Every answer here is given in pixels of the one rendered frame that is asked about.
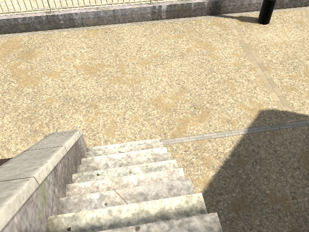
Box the stairs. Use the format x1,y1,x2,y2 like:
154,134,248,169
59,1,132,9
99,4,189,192
47,138,223,232

